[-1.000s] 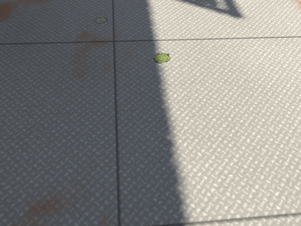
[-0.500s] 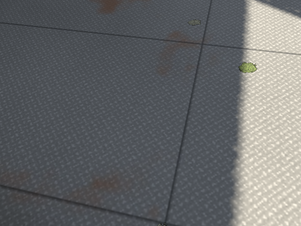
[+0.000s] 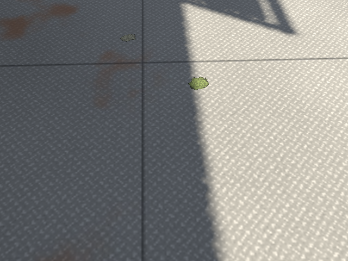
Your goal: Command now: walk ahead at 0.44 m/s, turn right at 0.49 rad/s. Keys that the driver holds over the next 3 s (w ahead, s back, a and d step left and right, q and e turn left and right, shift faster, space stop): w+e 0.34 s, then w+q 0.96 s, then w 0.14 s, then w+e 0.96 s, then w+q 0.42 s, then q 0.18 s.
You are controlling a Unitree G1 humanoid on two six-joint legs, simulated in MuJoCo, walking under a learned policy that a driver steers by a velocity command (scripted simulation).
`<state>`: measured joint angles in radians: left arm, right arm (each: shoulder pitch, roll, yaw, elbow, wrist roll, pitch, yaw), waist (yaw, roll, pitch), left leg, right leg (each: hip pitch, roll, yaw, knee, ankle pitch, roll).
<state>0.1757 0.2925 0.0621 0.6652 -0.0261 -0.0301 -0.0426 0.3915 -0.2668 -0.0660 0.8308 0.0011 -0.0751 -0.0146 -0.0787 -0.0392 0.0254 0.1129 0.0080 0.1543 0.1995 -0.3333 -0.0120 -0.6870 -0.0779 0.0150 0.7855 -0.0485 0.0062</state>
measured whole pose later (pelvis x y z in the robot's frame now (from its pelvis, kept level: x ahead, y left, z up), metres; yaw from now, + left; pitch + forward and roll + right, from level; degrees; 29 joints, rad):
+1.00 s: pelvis +0.58 -0.07 +0.01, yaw +1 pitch +2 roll +0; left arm 0.08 0.30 0.02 0.66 0.01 -0.10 -0.01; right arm 0.36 -0.29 -0.05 0.72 0.02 -0.05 0.00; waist -0.07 -0.03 0.04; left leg -0.13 -0.12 -0.14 0.33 -0.22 0.09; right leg -0.65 -0.06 0.12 0.66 -0.02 0.07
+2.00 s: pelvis +1.09 +0.01 +0.01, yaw +3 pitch +0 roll +3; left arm 0.15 0.30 0.06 0.75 -0.02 -0.03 -0.03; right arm 0.33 -0.28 -0.08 0.81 -0.01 -0.09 0.00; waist -0.06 -0.04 0.03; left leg 0.00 -0.02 0.20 0.23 -0.24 0.02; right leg -0.67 -0.11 0.04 0.81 -0.03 0.01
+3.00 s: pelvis +1.66 -0.04 +0.01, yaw -1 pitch +2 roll -1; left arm 0.09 0.30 0.04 0.67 0.02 -0.08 0.01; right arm 0.32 -0.28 -0.05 0.76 0.02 -0.03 -0.01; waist -0.05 -0.02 0.06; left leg -0.19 -0.12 -0.13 0.35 -0.18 0.09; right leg -0.65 -0.04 0.11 0.75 -0.11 0.07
